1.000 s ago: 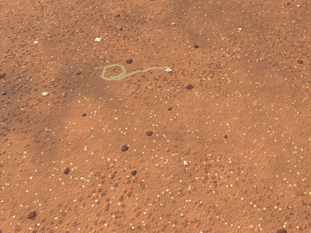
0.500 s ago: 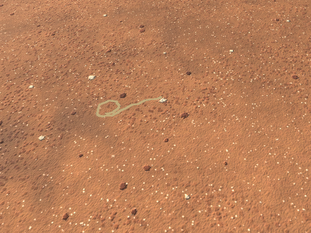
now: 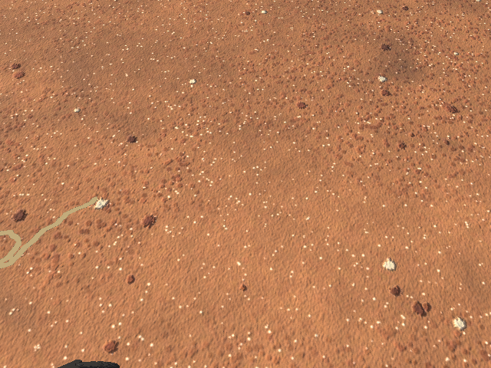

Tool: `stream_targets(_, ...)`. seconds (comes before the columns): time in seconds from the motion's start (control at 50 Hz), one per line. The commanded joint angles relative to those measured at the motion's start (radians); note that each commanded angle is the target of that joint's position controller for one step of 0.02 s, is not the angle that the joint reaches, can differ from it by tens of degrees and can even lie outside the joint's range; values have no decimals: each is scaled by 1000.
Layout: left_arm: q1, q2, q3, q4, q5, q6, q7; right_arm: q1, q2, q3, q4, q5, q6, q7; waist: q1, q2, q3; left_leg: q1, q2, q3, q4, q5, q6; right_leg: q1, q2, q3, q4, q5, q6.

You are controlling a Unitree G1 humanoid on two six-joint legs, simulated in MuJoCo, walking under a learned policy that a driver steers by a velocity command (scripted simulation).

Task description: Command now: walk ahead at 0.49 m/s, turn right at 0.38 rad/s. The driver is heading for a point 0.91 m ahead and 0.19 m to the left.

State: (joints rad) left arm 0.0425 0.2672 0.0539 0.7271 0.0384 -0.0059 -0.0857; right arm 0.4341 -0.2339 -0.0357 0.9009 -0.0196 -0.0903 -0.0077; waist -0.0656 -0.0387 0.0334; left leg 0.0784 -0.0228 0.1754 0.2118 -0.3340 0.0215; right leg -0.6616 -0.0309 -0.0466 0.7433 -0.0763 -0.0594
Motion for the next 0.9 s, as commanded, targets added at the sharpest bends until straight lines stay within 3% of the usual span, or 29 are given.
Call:
stream_targets(0.02,-65,19,-12,-78,5,-15,6,1,-148,-24,-26,4,-11,-4,43,127,46,-75,264,-53,3,865,94,153,54,-62,-121,-14,-50)
stream_targets(0.06,43,50,-3,-41,15,-23,28,31,-175,-24,8,5,3,-8,101,143,-29,-23,272,-51,186,1133,96,314,111,-74,-165,-98,-97)
stream_targets(0.08,188,76,9,10,23,-33,40,33,-181,-21,18,11,13,-10,169,130,-105,-69,254,-38,366,1110,88,509,125,-71,-242,-71,-124)
stream_targets(0.1,344,135,29,58,43,-41,56,31,-161,-12,4,18,14,-5,232,96,-204,-254,223,-43,610,836,79,782,4,42,-249,-89,-161)
stream_targets(0.12,396,245,52,59,55,-44,72,119,-17,20,-47,41,16,15,179,-164,-380,-632,58,-38,1042,-105,36,1130,-396,539,-261,-33,-291)
stream_targets(0.14,425,229,56,44,4,-33,84,56,-150,-20,-37,33,21,1,228,-32,-445,-686,-8,-218,1200,-197,44,1057,-431,704,-366,-10,-309)
stream_targets(0.16,312,190,44,59,-13,-35,89,-40,-156,-28,-67,33,19,0,174,-1,-248,-738,53,-256,1155,-82,53,899,-364,496,-407,6,-257)
stream_targets(0.18,249,122,25,64,-15,-45,86,-51,-124,-19,-66,29,14,4,132,-1,-122,-717,89,-233,1070,-24,55,743,-317,384,-457,44,-211)
stream_targets(0.2,213,80,13,70,-13,-57,85,-39,-107,-20,-44,18,25,6,96,6,-59,-668,112,-232,1006,4,51,642,-268,290,-494,71,-162)
stream_targets(0.22,194,54,5,77,-18,-64,87,2,-90,-19,-24,-1,44,11,63,-17,-31,-604,120,-226,974,19,41,554,-235,217,-528,78,-135)
stream_targets(0.24,197,40,1,84,-17,-74,86,26,-68,-18,-6,-9,60,19,50,-21,-26,-561,118,-223,962,31,36,508,-222,178,-555,75,-125)
stream_targets(0.28,221,54,6,105,-21,-98,84,7,-49,-21,-12,-9,77,34,33,-15,-4,-589,119,-217,935,74,32,492,-211,120,-600,82,-121)
stream_targets(0.34,255,59,10,129,-20,-109,86,-110,-47,-27,-48,-8,84,44,45,-24,43,-710,135,-211,865,194,22,518,-195,30,-638,87,-107)
stream_targets(0.44,306,58,6,162,-22,-109,94,-290,-22,-13,-108,-9,75,60,78,-21,73,-727,116,-141,597,358,20,570,-177,-96,-626,201,-87)
stream_targets(0.52,383,85,9,200,-18,-97,108,-401,-27,-6,-159,-16,73,72,110,-13,87,-717,86,-65,457,316,64,707,-216,-148,-574,359,-74)
stream_targets(0.58,373,123,15,207,-13,-80,120,-359,-51,-16,-160,-19,75,65,72,-46,33,-607,3,-9,421,168,122,793,-232,-195,-404,773,-55)
stream_targets(0.6,364,141,19,207,-10,-71,123,-296,-67,-25,-145,-20,74,60,40,-59,-8,-532,-34,3,416,106,147,802,-235,-204,-288,886,-54)
stream_targets(0.62,360,156,23,203,-9,-61,123,-197,-91,-38,-118,-22,68,55,-2,-59,-69,-413,-66,-7,381,71,175,776,-236,-206,-122,877,-53)
stream_targets(0.64,342,160,24,189,-13,-56,119,-41,-134,-61,-71,-31,60,43,-80,-10,-151,-188,-60,-66,294,92,215,648,-214,-218,125,700,-28)
stream_targets(0.66,360,81,5,132,-32,-63,106,43,-256,-100,-62,-39,64,25,-86,164,-259,115,207,-460,258,-23,325,295,-115,-227,495,170,23)
stream_targets(0.68,316,81,9,73,-31,-74,92,-6,-308,-109,-80,-9,71,28,-38,234,-318,232,377,-942,98,84,436,13,81,-39,731,-466,56)
stream_targets(0.7,201,102,11,50,-21,-85,87,-27,-280,-103,-72,9,78,22,-53,96,-205,168,344,-802,74,130,398,-89,6,87,721,-368,45)
stream_targets(0.72,196,89,3,43,-30,-98,83,-74,-229,-91,-66,13,76,15,-14,54,-95,31,321,-678,59,209,358,-78,-37,80,636,-278,41)
stream_targets(0.74,215,85,5,57,-25,-99,85,-120,-184,-78,-71,11,72,11,35,5,-32,-81,264,-586,45,307,306,-23,-68,77,537,-246,42)
stream_targets(0.78,254,74,3,65,7,-63,82,-171,-141,-62,-80,20,56,7,91,29,-26,-202,183,-468,25,436,269,89,-88,80,442,-229,70)
stream_targets(0.8,256,69,2,61,13,-47,78,-161,-144,-61,-79,23,44,9,96,36,-36,-218,165,-451,22,490,272,103,-85,70,420,-229,84)
stream_targets(0.84,223,56,-1,42,12,-28,72,-132,-174,-67,-73,23,31,13,97,48,-31,-248,137,-421,7,506,268,88,-83,51,349,-188,105)
stream_targets(0.9,87,59,-3,-10,8,-23,70,-70,-183,-69,-65,20,31,13,52,78,7,-236,117,-433,-12,467,242,12,-81,40,204,-75,124)
